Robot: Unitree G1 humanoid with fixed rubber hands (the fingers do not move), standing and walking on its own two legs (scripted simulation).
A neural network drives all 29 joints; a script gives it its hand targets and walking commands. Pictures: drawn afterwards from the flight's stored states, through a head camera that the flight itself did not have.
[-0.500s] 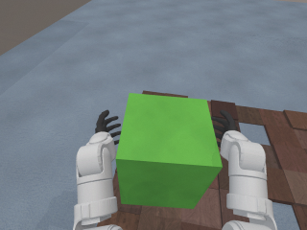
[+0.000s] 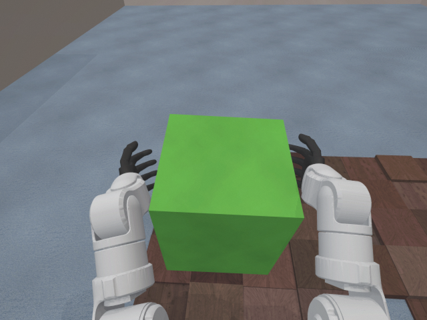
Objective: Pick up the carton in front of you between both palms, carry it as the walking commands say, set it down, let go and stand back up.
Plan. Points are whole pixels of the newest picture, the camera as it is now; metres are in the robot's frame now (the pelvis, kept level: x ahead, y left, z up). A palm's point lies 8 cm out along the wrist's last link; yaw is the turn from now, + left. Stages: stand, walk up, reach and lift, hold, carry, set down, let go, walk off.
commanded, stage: carry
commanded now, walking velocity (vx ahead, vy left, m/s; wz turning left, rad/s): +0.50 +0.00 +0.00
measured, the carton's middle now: (221, 199) +0.35 -0.03 +0.08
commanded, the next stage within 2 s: none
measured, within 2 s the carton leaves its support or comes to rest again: neither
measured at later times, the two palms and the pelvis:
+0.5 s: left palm (163, 107) +0.63 +0.09 +0.13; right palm (280, 102) +0.62 -0.22 +0.13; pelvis +0.29 -0.04 +0.03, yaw -1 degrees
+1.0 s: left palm (183, 65) +0.90 +0.03 +0.13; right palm (269, 60) +0.92 -0.28 +0.13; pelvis +0.58 -0.12 +0.04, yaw -1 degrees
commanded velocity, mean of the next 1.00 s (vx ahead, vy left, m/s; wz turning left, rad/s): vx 0.50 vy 0.00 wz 0.00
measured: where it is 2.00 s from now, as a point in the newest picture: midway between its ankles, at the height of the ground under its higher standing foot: (212, 171)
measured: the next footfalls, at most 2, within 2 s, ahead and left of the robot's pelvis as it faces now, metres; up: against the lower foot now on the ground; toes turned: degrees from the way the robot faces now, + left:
right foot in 0.02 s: +0.10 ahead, -0.13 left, +0.04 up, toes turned -6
left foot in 0.42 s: +0.42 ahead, +0.05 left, +0.05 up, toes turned +6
